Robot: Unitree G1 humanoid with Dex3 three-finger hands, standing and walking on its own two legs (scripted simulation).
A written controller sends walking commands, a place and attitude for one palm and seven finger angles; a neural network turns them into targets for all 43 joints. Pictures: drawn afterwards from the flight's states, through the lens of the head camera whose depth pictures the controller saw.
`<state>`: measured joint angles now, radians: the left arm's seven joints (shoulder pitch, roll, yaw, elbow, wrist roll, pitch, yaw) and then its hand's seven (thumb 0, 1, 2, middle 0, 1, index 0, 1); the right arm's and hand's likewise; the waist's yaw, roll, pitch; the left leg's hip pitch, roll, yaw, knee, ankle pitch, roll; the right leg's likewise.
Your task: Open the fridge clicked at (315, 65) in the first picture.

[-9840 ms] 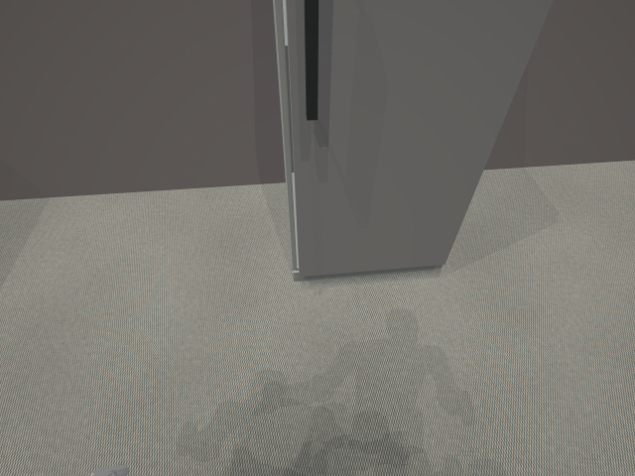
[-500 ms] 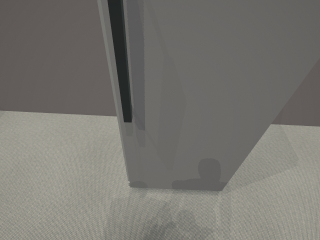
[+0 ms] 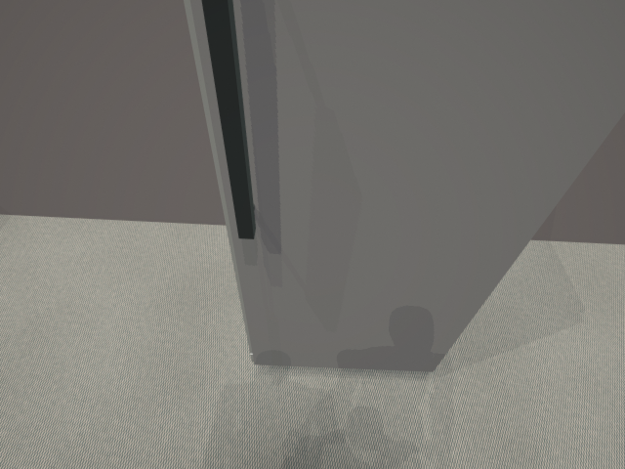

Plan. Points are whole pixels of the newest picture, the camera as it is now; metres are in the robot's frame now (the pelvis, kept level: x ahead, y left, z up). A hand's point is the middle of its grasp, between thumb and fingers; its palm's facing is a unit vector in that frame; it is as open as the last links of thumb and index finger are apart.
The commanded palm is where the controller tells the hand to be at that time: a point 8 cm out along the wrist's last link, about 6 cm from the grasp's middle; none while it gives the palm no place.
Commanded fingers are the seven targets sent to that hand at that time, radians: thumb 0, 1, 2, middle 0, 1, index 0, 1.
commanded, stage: look again from close up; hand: left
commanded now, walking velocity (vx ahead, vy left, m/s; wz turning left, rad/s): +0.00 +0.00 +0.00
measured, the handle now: (233, 85) +0.48 +0.15 +0.25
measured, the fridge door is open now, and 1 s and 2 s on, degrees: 0 0 0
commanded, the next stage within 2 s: raise the hand to about handle height in 0.68 s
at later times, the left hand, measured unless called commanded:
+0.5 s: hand out of the picture -0.02 +0.15 -0.18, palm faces +0.05 -0.99 -0.15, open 7.4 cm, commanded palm none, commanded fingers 0.00 0.90 0.90 -0.20 -0.30 -0.20 -0.30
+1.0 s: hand (180, 407) +0.19 +0.18 -0.01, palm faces +0.21 -0.97 -0.12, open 7.5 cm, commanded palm +0.12 +0.22 -0.03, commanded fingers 0.00 0.62 0.78 -0.22 -0.48 -0.22 -0.48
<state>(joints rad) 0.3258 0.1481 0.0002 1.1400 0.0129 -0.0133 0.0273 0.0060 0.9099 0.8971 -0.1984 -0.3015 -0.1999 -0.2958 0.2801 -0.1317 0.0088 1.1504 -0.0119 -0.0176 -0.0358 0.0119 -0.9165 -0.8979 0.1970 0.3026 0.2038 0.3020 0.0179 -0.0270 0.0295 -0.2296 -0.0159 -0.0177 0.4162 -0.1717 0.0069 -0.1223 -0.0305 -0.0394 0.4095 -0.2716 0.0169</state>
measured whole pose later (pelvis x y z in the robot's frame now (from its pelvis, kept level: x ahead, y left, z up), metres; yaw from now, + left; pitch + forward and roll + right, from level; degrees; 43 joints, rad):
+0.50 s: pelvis +0.00 -0.01 +0.00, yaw +0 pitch -1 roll +0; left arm 0.32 0.15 0.00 1.14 0.01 -0.02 0.03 0.01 0.91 0.90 -0.20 -0.30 -0.20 -0.30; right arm 0.27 -0.13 0.01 1.15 -0.01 -0.02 -0.04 0.01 -0.92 -0.90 0.20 0.30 0.20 0.30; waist 0.02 -0.03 0.02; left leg -0.22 -0.01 -0.02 0.42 -0.18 0.00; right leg -0.11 -0.02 -0.04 0.40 -0.27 0.01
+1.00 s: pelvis -0.01 +0.00 -0.02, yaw +0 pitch +2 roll +0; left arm 0.45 0.18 0.04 0.07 -0.15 -0.22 0.09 0.04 0.87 0.86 -0.20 -0.36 -0.20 -0.35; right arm 0.29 -0.23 -0.01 0.76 0.02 -0.28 -0.07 0.02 -0.92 -0.90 0.20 0.30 0.21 0.30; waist -0.03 0.03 -0.07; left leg -0.44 -0.02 -0.02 0.67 -0.27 0.00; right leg -0.34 -0.04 -0.04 0.70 -0.40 0.01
